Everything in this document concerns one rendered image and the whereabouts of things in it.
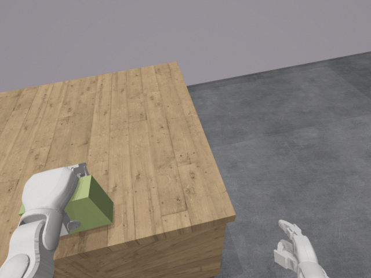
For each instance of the sponge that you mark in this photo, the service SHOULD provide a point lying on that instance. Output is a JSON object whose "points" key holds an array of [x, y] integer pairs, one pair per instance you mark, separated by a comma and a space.
{"points": [[89, 205]]}

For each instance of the right robot forearm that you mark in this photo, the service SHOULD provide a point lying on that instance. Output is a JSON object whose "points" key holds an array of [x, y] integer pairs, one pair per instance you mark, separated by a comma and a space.
{"points": [[308, 269]]}

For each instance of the table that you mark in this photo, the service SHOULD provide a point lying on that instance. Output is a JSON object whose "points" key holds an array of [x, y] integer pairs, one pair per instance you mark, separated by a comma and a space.
{"points": [[142, 141]]}

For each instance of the left robot forearm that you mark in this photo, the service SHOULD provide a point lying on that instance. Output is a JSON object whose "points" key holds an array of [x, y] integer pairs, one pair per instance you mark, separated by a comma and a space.
{"points": [[33, 244]]}

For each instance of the robot left hand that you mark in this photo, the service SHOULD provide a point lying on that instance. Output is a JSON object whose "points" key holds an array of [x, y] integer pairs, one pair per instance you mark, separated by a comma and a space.
{"points": [[53, 189]]}

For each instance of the robot right hand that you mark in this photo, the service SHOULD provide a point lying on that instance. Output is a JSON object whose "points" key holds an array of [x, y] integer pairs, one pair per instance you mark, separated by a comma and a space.
{"points": [[289, 255]]}

